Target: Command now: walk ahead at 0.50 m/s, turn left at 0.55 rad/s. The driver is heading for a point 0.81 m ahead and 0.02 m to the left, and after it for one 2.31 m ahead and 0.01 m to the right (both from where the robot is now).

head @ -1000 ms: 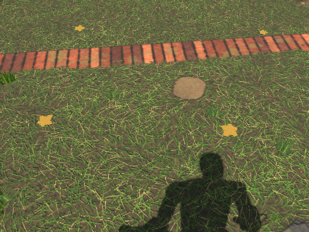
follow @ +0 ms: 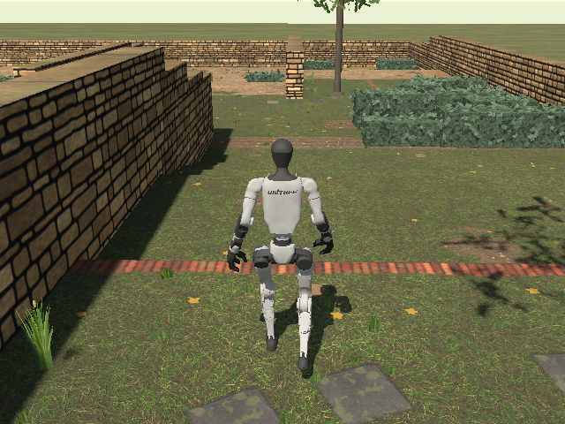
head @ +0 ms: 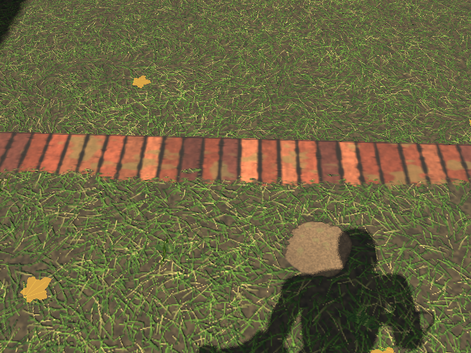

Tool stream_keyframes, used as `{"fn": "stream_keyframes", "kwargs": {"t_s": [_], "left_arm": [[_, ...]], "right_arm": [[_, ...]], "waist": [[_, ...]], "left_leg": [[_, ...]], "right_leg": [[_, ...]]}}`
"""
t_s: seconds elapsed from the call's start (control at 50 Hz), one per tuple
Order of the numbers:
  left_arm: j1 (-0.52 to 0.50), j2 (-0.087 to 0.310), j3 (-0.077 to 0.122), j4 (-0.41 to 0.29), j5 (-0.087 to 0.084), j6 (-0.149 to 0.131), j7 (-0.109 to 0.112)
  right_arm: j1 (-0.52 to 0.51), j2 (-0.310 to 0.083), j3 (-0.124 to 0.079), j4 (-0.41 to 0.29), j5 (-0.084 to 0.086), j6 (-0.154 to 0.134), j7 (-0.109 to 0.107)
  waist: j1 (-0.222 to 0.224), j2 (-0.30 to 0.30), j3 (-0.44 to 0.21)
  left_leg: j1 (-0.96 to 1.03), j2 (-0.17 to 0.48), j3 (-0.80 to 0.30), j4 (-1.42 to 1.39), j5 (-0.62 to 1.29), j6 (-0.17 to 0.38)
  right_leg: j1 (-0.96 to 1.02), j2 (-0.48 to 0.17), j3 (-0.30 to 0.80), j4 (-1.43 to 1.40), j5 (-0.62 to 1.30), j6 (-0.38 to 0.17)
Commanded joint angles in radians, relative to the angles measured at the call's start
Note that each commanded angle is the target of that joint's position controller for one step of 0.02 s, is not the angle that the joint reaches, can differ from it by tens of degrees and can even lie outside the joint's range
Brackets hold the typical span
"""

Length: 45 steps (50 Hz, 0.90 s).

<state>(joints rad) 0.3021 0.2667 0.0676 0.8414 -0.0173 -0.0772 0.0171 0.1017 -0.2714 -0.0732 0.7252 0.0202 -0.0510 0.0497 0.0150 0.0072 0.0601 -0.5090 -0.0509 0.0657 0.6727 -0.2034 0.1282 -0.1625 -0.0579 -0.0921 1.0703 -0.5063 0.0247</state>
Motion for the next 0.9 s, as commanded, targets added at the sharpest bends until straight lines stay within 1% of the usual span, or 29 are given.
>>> {"fn": "stream_keyframes", "kwargs": {"t_s": [0.02,0.04,0.06,0.08,0.1,0.14,0.22,0.3,0.36,0.38,0.4,0.42,0.44,0.46,0.48,0.5,0.52,0.54,0.58,0.62,0.66,0.74,0.78,0.8,0.82,0.84,0.86,0.88,0.9], "left_arm": [[-0.119,0.122,0.007,-0.172,-0.032,-0.089,-0.016],[-0.116,0.122,0.011,-0.157,-0.004,-0.087,-0.006],[-0.098,0.138,0.022,-0.151,0.016,-0.076,-0.003],[-0.082,0.138,0.026,-0.152,0.022,-0.061,-0.005],[-0.075,0.125,0.025,-0.157,0.028,-0.049,-0.004],[-0.108,0.095,0.016,-0.174,0.035,-0.033,-0.002],[-0.265,0.053,-0.005,-0.216,0.033,-0.032,-0.008],[-0.366,0.076,-0.002,-0.247,0.012,-0.046,-0.028],[-0.348,0.116,0.016,-0.252,0.008,-0.062,-0.039],[-0.302,0.126,0.023,-0.243,0.007,-0.068,-0.039],[-0.209,0.144,0.036,-0.218,0.012,-0.073,-0.035],[-0.078,0.183,0.048,-0.201,0.033,-0.078,-0.030],[0.062,0.256,0.065,-0.174,0.054,-0.072,-0.027],[0.123,0.241,0.068,-0.127,0.028,-0.063,-0.041],[0.073,0.157,0.044,-0.140,0.006,-0.058,-0.041],[0.019,0.118,0.030,-0.150,0.007,-0.045,-0.039],[-0.026,0.113,0.023,-0.154,0.016,-0.036,-0.041],[-0.047,0.098,0.015,-0.157,0.020,-0.034,-0.042],[-0.052,0.091,0.010,-0.153,0.016,-0.033,-0.044],[-0.037,0.121,0.018,-0.142,0.004,-0.030,-0.035],[-0.023,0.158,0.030,-0.132,-0.003,-0.020,-0.024],[0.054,0.170,0.033,-0.107,-0.014,-0.002,-0.019],[0.073,0.171,0.033,-0.102,-0.016,0.006,-0.016],[0.033,0.127,0.000,-0.095,0.129,-0.026,-0.070],[0.026,0.117,0.005,-0.093,0.111,-0.038,-0.090],[0.029,0.122,0.002,-0.087,0.087,-0.047,-0.097],[0.023,0.101,-0.004,-0.090,0.080,-0.056,-0.100],[0.130,-0.032,-0.043,-0.122,0.087,-0.073,-0.096],[0.043,0.014,-0.038,-0.128,0.090,-0.081,-0.102]], "right_arm": [[0.250,-0.164,-0.051,-0.012,-0.001,-0.022,-0.013],[0.168,-0.128,-0.039,-0.030,0.003,-0.024,-0.013],[0.119,-0.098,-0.029,-0.050,-0.005,-0.026,-0.017],[0.104,-0.096,-0.026,-0.063,-0.012,-0.025,-0.020],[0.105,-0.107,-0.029,-0.065,-0.009,-0.028,-0.024],[0.132,-0.138,-0.037,-0.060,-0.007,-0.031,-0.037],[0.190,-0.158,-0.042,-0.048,0.005,-0.017,-0.057],[0.253,-0.160,-0.042,-0.033,0.010,-0.003,-0.061],[0.253,-0.157,-0.042,-0.036,0.009,0.005,-0.068],[0.237,-0.155,-0.043,-0.042,0.007,0.008,-0.069],[0.217,-0.132,-0.034,-0.050,0.003,0.007,-0.068],[0.209,-0.078,-0.014,-0.064,-0.008,0.001,-0.063],[0.318,-0.021,0.003,-0.075,-0.002,-0.007,-0.066],[0.392,-0.048,0.008,-0.064,0.018,-0.015,-0.066],[0.328,-0.123,-0.006,-0.058,0.022,-0.017,-0.061],[0.217,-0.139,-0.007,-0.077,0.007,-0.020,-0.057],[0.149,-0.126,-0.005,-0.100,-0.014,-0.028,-0.055],[0.125,-0.116,-0.009,-0.106,-0.027,-0.033,-0.054],[0.145,-0.079,-0.002,-0.108,-0.026,-0.037,-0.051],[0.113,-0.050,0.012,-0.120,-0.032,-0.040,-0.050],[0.040,-0.023,0.027,-0.133,-0.031,-0.046,-0.046],[-0.061,-0.049,0.022,-0.150,-0.010,-0.054,-0.035],[-0.078,-0.072,0.011,-0.161,-0.004,-0.061,-0.033],[0.002,-0.026,0.055,-0.126,-0.124,-0.049,-0.016],[0.022,-0.050,0.040,-0.128,-0.112,-0.047,-0.018],[0.056,-0.105,0.023,-0.126,-0.083,-0.052,-0.026],[0.181,-0.159,0.002,-0.104,-0.070,-0.068,-0.038],[0.349,-0.223,-0.001,-0.085,-0.066,-0.071,-0.051],[0.409,-0.153,0.021,-0.054,-0.079,-0.071,-0.047]], "waist": [[-0.113,0.044,-0.243],[-0.058,-0.023,-0.171],[-0.022,-0.016,-0.145],[0.000,-0.005,-0.133],[0.010,-0.003,-0.123],[0.008,-0.002,-0.098],[-0.051,0.053,-0.074],[-0.096,0.090,-0.074],[-0.071,0.117,-0.080],[-0.043,0.134,-0.088],[0.008,0.133,-0.128],[0.067,0.088,-0.244],[0.054,-0.124,-0.386],[0.044,-0.345,-0.399],[0.057,-0.217,-0.256],[0.060,-0.116,-0.154],[0.038,-0.064,-0.086],[0.017,-0.059,-0.060],[-0.015,-0.101,-0.075],[-0.013,-0.105,-0.082],[0.006,-0.101,-0.079],[0.045,-0.111,-0.080],[0.036,-0.112,-0.079],[-0.010,-0.075,-0.050],[-0.035,-0.071,-0.034],[-0.068,-0.058,-0.065],[-0.125,0.007,-0.143],[-0.126,0.274,-0.408],[-0.161,0.259,-0.295]], "left_leg": [[0.743,0.332,-0.675,-0.381,0.002,0.247],[0.580,0.287,-0.564,-0.382,0.107,0.211],[0.468,0.255,-0.492,-0.400,0.200,0.197],[0.401,0.235,-0.462,-0.422,0.240,0.193],[0.360,0.224,-0.436,-0.435,0.289,0.195],[0.289,0.200,-0.370,-0.447,0.372,0.189],[0.238,0.120,-0.290,-0.420,0.296,0.118],[0.292,0.147,-0.372,-0.365,0.174,0.093],[0.377,0.185,-0.474,-0.283,0.141,0.073],[0.381,0.182,-0.491,-0.249,0.164,0.061],[0.374,0.149,-0.465,-0.171,0.237,0.036],[0.300,0.102,-0.403,0.033,0.220,0.001],[0.013,-0.028,-0.269,0.364,-0.021,-0.073],[-0.209,-0.048,-0.247,0.570,-0.382,-0.100],[-0.295,0.005,-0.277,0.658,-0.325,-0.102],[-0.299,0.048,-0.224,0.657,-0.247,-0.100],[-0.282,0.082,-0.187,0.594,-0.185,-0.094],[-0.238,0.112,-0.183,0.520,-0.142,-0.094],[-0.156,0.123,-0.153,0.411,-0.129,-0.106],[-0.116,0.113,-0.117,0.265,-0.116,-0.128],[-0.038,0.095,-0.101,0.101,-0.006,-0.143],[0.075,0.048,-0.108,-0.078,0.158,-0.159],[0.131,0.041,-0.119,-0.147,0.146,-0.147],[0.152,0.087,-0.133,-0.121,0.154,-0.128],[0.230,0.102,-0.131,-0.145,0.125,-0.103],[0.359,0.094,-0.102,-0.165,0.110,-0.076],[0.569,0.153,-0.161,-0.173,0.114,0.005],[0.978,0.405,-0.544,-0.251,0.122,0.270],[0.941,0.474,-0.795,-0.398,-0.162,0.261]], "right_leg": [[-0.676,0.009,0.202,0.312,0.074,-0.048],[-0.609,-0.031,0.194,0.220,0.128,-0.045],[-0.530,-0.056,0.197,0.157,0.161,-0.037],[-0.480,-0.064,0.195,0.121,0.179,-0.027],[-0.463,-0.064,0.183,0.076,0.191,-0.012],[-0.458,-0.054,0.155,-0.027,0.247,0.017],[-0.409,0.008,0.130,-0.351,0.512,0.037],[-0.356,0.057,0.142,-0.519,0.572,0.029],[-0.315,0.066,0.165,-0.584,0.469,-0.007],[-0.257,0.068,0.158,-0.606,0.443,-0.025],[-0.134,0.065,0.138,-0.645,0.463,-0.054],[0.092,-0.046,0.228,-0.617,0.458,-0.115],[0.435,-0.243,0.581,-0.641,0.337,-0.253],[0.512,-0.347,0.930,-0.755,0.113,-0.344],[0.418,-0.313,0.866,-0.783,-0.013,-0.319],[0.290,-0.260,0.708,-0.787,0.035,-0.284],[0.164,-0.216,0.619,-0.809,0.143,-0.274],[0.086,-0.182,0.561,-0.827,0.264,-0.268],[0.016,-0.130,0.487,-0.848,0.420,-0.268],[-0.020,-0.112,0.421,-0.860,0.510,-0.281],[-0.074,-0.089,0.367,-0.862,0.515,-0.268],[-0.088,-0.092,0.382,-0.830,0.455,-0.244],[-0.073,-0.103,0.430,-0.793,0.386,-0.225],[-0.100,-0.130,0.456,-0.789,0.297,-0.256],[-0.139,-0.132,0.471,-0.768,0.293,-0.251],[-0.179,-0.089,0.458,-0.705,0.341,-0.230],[-0.270,0.003,0.415,-0.514,0.371,-0.174],[-0.498,0.208,0.264,-0.186,0.124,-0.082],[-0.755,0.170,0.244,0.030,-0.034,-0.074]]}}
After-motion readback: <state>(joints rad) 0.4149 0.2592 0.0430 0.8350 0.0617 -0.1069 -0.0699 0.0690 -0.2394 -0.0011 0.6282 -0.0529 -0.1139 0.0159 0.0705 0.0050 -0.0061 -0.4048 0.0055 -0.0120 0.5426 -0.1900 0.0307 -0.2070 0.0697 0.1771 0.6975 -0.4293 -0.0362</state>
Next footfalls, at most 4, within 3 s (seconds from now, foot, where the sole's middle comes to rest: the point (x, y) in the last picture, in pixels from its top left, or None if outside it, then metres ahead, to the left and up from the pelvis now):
0.42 right None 0.43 -0.09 -0.75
0.86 left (182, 306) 0.55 0.19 -0.75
1.30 right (268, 212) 0.87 -0.06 -0.75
1.68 left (197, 207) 0.88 0.17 -0.75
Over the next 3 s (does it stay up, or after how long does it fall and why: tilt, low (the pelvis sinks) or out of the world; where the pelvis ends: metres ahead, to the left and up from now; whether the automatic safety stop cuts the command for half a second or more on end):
stays up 0.84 0.08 0.03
